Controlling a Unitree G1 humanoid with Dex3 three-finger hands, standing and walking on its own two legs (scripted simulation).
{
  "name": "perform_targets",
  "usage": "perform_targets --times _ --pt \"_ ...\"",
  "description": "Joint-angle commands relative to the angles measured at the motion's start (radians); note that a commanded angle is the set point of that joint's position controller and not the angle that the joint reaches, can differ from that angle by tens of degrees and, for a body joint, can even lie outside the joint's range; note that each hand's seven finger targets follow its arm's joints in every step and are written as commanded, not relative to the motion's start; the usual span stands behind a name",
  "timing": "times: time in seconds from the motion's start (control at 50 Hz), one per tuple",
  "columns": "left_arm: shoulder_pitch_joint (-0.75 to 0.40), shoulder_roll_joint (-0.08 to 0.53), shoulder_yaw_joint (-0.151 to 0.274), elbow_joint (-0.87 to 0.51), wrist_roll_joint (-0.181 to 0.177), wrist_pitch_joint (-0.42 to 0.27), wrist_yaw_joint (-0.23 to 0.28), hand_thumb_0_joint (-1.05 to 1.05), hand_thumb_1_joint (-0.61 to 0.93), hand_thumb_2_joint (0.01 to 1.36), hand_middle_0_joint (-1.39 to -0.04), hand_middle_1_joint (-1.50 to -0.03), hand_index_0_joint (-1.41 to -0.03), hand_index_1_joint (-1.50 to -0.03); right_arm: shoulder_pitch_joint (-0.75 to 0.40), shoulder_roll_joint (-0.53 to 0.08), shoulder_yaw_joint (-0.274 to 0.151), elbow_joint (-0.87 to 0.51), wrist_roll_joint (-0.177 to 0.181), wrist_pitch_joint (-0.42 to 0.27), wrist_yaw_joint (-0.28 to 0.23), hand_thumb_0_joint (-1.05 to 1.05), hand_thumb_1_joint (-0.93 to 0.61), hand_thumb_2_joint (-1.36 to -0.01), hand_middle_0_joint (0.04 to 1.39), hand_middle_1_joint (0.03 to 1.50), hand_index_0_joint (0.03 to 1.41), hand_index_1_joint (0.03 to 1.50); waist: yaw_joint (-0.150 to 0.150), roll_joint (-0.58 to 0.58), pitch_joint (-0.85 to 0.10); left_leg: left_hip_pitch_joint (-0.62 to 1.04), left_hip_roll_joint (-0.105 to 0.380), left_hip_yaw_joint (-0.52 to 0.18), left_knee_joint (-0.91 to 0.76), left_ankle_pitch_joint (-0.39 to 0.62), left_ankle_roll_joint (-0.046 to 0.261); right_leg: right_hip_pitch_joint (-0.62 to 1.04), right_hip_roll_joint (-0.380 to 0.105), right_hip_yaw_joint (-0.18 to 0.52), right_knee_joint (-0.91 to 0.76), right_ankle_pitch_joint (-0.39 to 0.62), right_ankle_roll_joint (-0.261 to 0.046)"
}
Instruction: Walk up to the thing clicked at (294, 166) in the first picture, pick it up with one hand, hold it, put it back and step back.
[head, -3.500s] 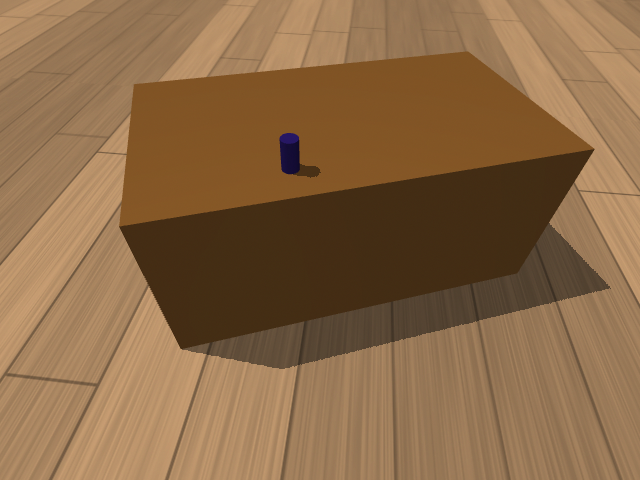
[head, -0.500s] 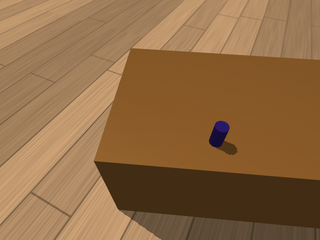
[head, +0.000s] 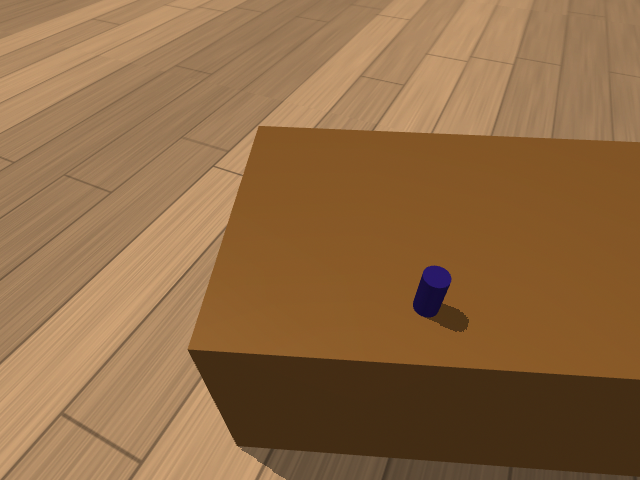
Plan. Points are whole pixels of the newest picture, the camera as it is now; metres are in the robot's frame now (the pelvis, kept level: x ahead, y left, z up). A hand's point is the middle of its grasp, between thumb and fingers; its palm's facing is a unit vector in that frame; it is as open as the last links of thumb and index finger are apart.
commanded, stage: walk up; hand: right
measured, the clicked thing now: (431, 292) +0.48 -0.20 -0.13
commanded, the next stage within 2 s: stand in 0.92 s
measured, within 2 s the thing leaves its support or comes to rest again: neither
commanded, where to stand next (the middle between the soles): +0.05 +0.01 m, yaw +0 degrees
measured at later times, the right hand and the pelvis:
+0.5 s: hand out of the picture +0.08 -0.26 -0.15, palm faces +0.02 +0.95 -0.33, open 7.4 cm; pelvis +0.01 +0.00 +0.01, yaw -1 degrees
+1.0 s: hand out of the picture +0.09 -0.25 -0.15, palm faces +0.02 +0.95 -0.32, open 7.4 cm; pelvis +0.01 +0.00 +0.01, yaw -1 degrees
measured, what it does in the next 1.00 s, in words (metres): stands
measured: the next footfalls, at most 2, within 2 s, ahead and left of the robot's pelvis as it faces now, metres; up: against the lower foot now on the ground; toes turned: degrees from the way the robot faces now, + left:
none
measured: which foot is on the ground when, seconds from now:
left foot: down 0.00-1.00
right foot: down 0.00-1.00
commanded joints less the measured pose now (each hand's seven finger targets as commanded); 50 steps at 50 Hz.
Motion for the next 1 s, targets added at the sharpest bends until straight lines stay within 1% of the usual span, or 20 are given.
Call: perform_targets --times 0.0,0.06,0.1,0.12,0.18,0.26,0.32,0.34,0.38,0.44,0.48,0.52,0.62,0.66,0.7,0.8,0.88,0.9,0.96,0.98 --pt "-0.07 0.223 0.047 -0.046 -0.005 -0.027 0.023 0.0 0.9 0.9 -0.2 -0.3 -0.2 -0.3 -0.056 -0.203 -0.049 -0.045 -0.001 -0.019 -0.013 0.0 -0.9 -0.9 0.2 0.3 0.2 0.3 -0.014 -0.041 -0.093 0.107 0.078 -0.071 -0.075 0.151 0.046 -0.032 -0.089 0.068 -0.11 0.171 -0.067" --pt "-0.083 0.222 0.049 -0.039 -0.003 -0.026 0.025 0.0 0.9 0.9 -0.2 -0.3 -0.2 -0.3 -0.057 -0.199 -0.046 -0.036 -0.002 -0.017 -0.013 0.0 -0.9 -0.9 0.2 0.3 0.2 0.3 -0.015 -0.052 -0.106 0.124 0.081 -0.064 -0.077 0.192 0.043 -0.013 -0.091 0.065 -0.116 0.208 -0.064" --pt "-0.092 0.22 0.049 -0.036 -0.003 -0.025 0.025 0.0 0.9 0.9 -0.2 -0.3 -0.2 -0.3 -0.067 -0.199 -0.045 -0.033 -0.003 -0.015 -0.012 0.0 -0.9 -0.9 0.2 0.3 0.2 0.3 -0.013 -0.048 -0.095 0.124 0.082 -0.063 -0.089 0.194 0.04 -0.012 -0.092 0.064 -0.122 0.213 -0.058" --pt "-0.099 0.221 0.048 -0.035 -0.001 -0.023 0.025 0.0 0.9 0.9 -0.2 -0.3 -0.2 -0.3 -0.071 -0.203 -0.046 -0.033 -0.004 -0.014 -0.013 0.0 -0.9 -0.9 0.2 0.3 0.2 0.3 -0.014 -0.045 -0.084 0.116 0.08 -0.061 -0.097 0.173 0.039 -0.014 -0.091 0.064 -0.127 0.2 -0.058" --pt "-0.097 0.22 0.051 -0.028 0.001 -0.021 0.025 0.0 0.9 0.9 -0.2 -0.3 -0.2 -0.3 -0.074 -0.207 -0.048 -0.026 -0.005 -0.013 -0.014 0.0 -0.9 -0.9 0.2 0.3 0.2 0.3 -0.012 -0.039 -0.083 0.126 0.086 -0.059 -0.108 0.183 0.041 -0.004 -0.089 0.059 -0.135 0.197 -0.057" --pt "-0.107 0.217 0.052 -0.023 0.001 -0.018 0.024 0.0 0.9 0.9 -0.2 -0.3 -0.2 -0.3 -0.079 -0.203 -0.047 -0.02 -0.008 -0.015 -0.014 0.0 -0.9 -0.9 0.2 0.3 0.2 0.3 -0.011 -0.016 -0.072 0.116 0.084 -0.059 -0.131 0.154 0.034 -0.004 -0.085 0.059 -0.138 0.169 -0.057" --pt "-0.102 0.217 0.051 -0.023 0.0 -0.017 0.023 0.0 0.9 0.9 -0.2 -0.3 -0.2 -0.3 -0.081 -0.201 -0.044 -0.02 -0.007 -0.016 -0.014 0.0 -0.9 -0.9 0.2 0.3 0.2 0.3 -0.006 -0.014 -0.085 0.129 0.089 -0.06 -0.136 0.163 0.036 0.01 -0.083 0.06 -0.14 0.181 -0.054" --pt "-0.11 0.215 0.053 -0.022 0.002 -0.017 0.023 0.0 0.9 0.9 -0.2 -0.3 -0.2 -0.3 -0.073 -0.199 -0.045 -0.016 -0.008 -0.016 -0.014 0.0 -0.9 -0.9 0.2 0.3 0.2 0.3 -0.011 -0.017 -0.086 0.12 0.088 -0.059 -0.136 0.169 0.033 0.017 -0.08 0.056 -0.138 0.181 -0.056" --pt "-0.1 0.215 0.053 -0.02 0.001 -0.015 0.022 0.0 0.9 0.9 -0.2 -0.3 -0.2 -0.3 -0.086 -0.201 -0.044 -0.021 -0.006 -0.016 -0.014 0.0 -0.9 -0.9 0.2 0.3 0.2 0.3 -0.004 -0.006 -0.075 0.12 0.087 -0.059 -0.139 0.152 0.033 0.008 -0.079 0.058 -0.144 0.172 -0.053" --pt "-0.111 0.217 0.053 -0.023 0.006 -0.013 0.022 0.0 0.9 0.9 -0.2 -0.3 -0.2 -0.3 -0.079 -0.204 -0.046 -0.019 -0.009 -0.014 -0.015 0.0 -0.9 -0.9 0.2 0.3 0.2 0.3 -0.011 -0.017 -0.078 0.11 0.083 -0.057 -0.145 0.122 0.034 0.014 -0.081 0.062 -0.146 0.161 -0.055" --pt "-0.117 0.212 0.053 -0.025 0.005 -0.012 0.021 0.0 0.9 0.9 -0.2 -0.3 -0.2 -0.3 -0.066 -0.202 -0.045 -0.015 -0.009 -0.016 -0.016 0.0 -0.9 -0.9 0.2 0.3 0.2 0.3 -0.013 -0.016 -0.087 0.104 0.087 -0.062 -0.154 0.126 0.035 0.034 -0.076 0.056 -0.139 0.168 -0.054" --pt "-0.102 0.208 0.053 -0.021 0.003 -0.011 0.021 0.0 0.9 0.9 -0.2 -0.3 -0.2 -0.3 -0.078 -0.202 -0.046 -0.018 -0.009 -0.017 -0.016 0.0 -0.9 -0.9 0.2 0.3 0.2 0.3 -0.006 -0.003 -0.076 0.108 0.087 -0.064 -0.154 0.133 0.034 0.02 -0.071 0.05 -0.137 0.159 -0.052" --pt "-0.097 0.206 0.053 -0.023 0.004 -0.012 0.023 0.0 0.9 0.9 -0.2 -0.3 -0.2 -0.3 -0.057 -0.198 -0.048 -0.016 -0.007 -0.015 -0.017 0.0 -0.9 -0.9 0.2 0.3 0.2 0.3 -0.012 -0.022 -0.093 0.13 0.083 -0.054 -0.135 0.156 0.038 0.023 -0.078 0.058 -0.144 0.175 -0.054" --pt "-0.107 0.209 0.055 -0.027 0.003 -0.011 0.023 0.0 0.9 0.9 -0.2 -0.3 -0.2 -0.3 -0.051 -0.2 -0.048 -0.012 -0.008 -0.014 -0.018 0.0 -0.9 -0.9 0.2 0.3 0.2 0.3 -0.015 -0.017 -0.081 0.117 0.081 -0.055 -0.141 0.136 0.034 0.021 -0.078 0.061 -0.144 0.164 -0.056" --pt "-0.104 0.206 0.055 -0.026 0.005 -0.01 0.024 0.0 0.9 0.9 -0.2 -0.3 -0.2 -0.3 -0.055 -0.199 -0.048 -0.015 -0.009 -0.013 -0.017 0.0 -0.9 -0.9 0.2 0.3 0.2 0.3 -0.013 -0.016 -0.082 0.112 0.086 -0.061 -0.145 0.135 0.039 0.028 -0.073 0.052 -0.143 0.163 -0.054" --pt "-0.103 0.207 0.054 -0.025 0.002 -0.008 0.023 0.0 0.9 0.9 -0.2 -0.3 -0.2 -0.3 -0.053 -0.199 -0.048 -0.016 -0.009 -0.013 -0.017 0.0 -0.9 -0.9 0.2 0.3 0.2 0.3 -0.013 -0.008 -0.065 0.115 0.084 -0.062 -0.15 0.138 0.033 0.008 -0.069 0.057 -0.137 0.165 -0.055" --pt "-0.087 0.203 0.053 -0.027 0.005 -0.007 0.023 0.0 0.9 0.9 -0.2 -0.3 -0.2 -0.3 -0.057 -0.205 -0.052 -0.02 -0.01 -0.013 -0.018 0.0 -0.9 -0.9 0.2 0.3 0.2 0.3 -0.012 -0.005 -0.07 0.118 0.089 -0.063 -0.152 0.117 0.041 0.011 -0.068 0.051 -0.141 0.154 -0.054" --pt "-0.085 0.202 0.049 -0.029 -0.006 -0.003 0.021 0.0 0.9 0.9 -0.2 -0.3 -0.2 -0.3 -0.061 -0.189 -0.041 -0.023 -0.006 -0.022 -0.02 0.0 -0.9 -0.9 0.2 0.3 0.2 0.3 -0.015 -0.054 -0.051 0.119 0.11 -0.08 -0.16 0.22 0.033 0.005 -0.08 0.059 -0.136 0.199 -0.051" --pt "-0.069 0.193 0.048 -0.036 -0.008 -0.003 0.02 0.0 0.9 0.9 -0.2 -0.3 -0.2 -0.3 -0.057 -0.207 -0.045 -0.021 -0.005 -0.032 -0.022 0.0 -0.9 -0.9 0.2 0.3 0.2 0.3 -0.011 -0.021 -0.102 0.161 0.113 -0.071 -0.137 0.301 0.032 0.034 -0.088 0.06 -0.132 0.268 -0.046" --pt "-0.074 0.194 0.047 -0.037 -0.007 -0.002 0.02 0.0 0.9 0.9 -0.2 -0.3 -0.2 -0.3 -0.054 -0.202 -0.042 -0.021 -0.005 -0.032 -0.023 0.0 -0.9 -0.9 0.2 0.3 0.2 0.3 -0.015 -0.026 -0.096 0.15 0.11 -0.068 -0.142 0.293 0.03 0.037 -0.088 0.059 -0.136 0.265 -0.045"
